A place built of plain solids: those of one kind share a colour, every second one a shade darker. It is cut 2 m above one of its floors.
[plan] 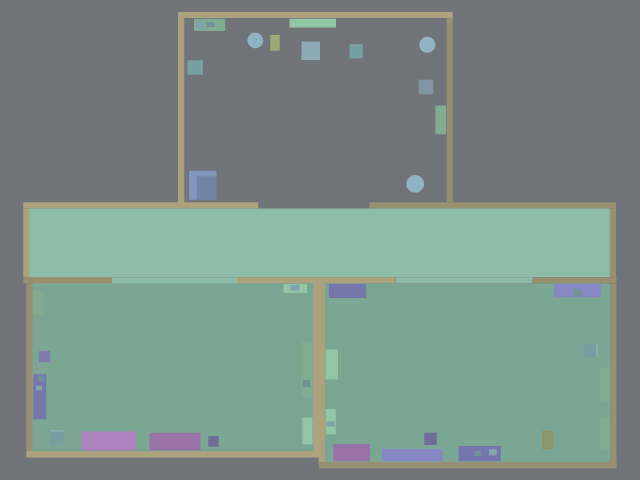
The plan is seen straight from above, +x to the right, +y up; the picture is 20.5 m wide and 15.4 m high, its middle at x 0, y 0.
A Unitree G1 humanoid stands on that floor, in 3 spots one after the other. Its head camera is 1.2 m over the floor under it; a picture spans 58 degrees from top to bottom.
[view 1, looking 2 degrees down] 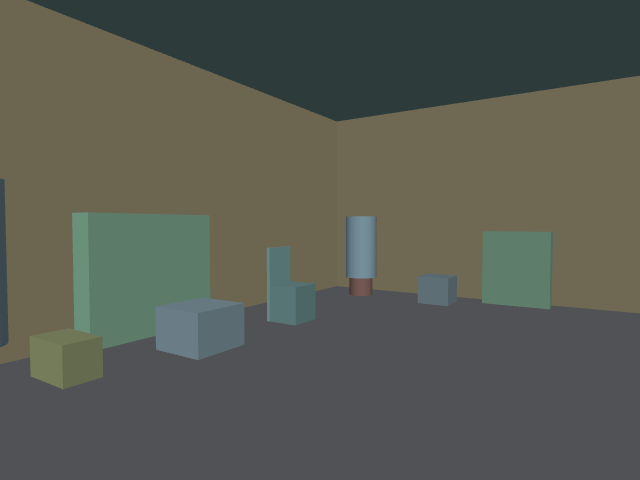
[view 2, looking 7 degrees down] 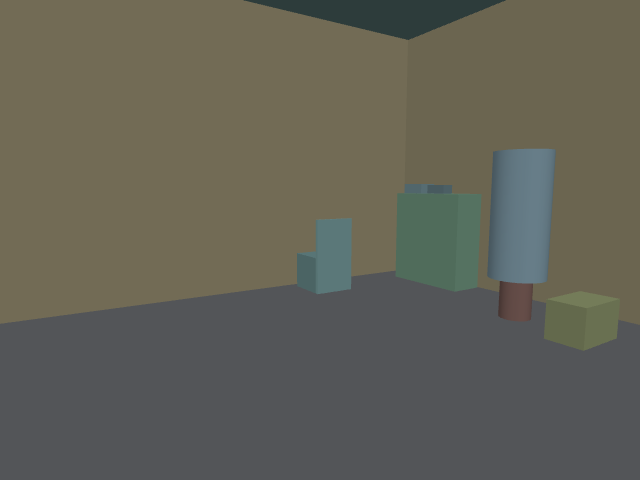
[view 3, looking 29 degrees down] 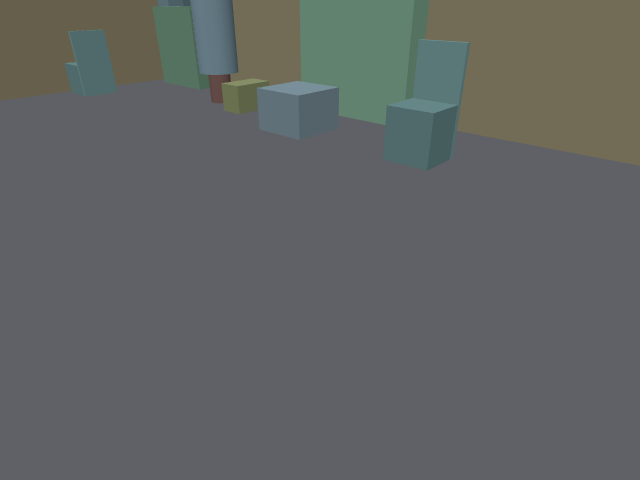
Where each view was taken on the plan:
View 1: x -3.19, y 2.80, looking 33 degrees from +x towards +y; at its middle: wall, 7.94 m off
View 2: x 0.28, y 2.80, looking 148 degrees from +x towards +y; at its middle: chair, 4.82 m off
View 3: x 2.95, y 2.80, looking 132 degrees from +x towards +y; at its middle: ground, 2.48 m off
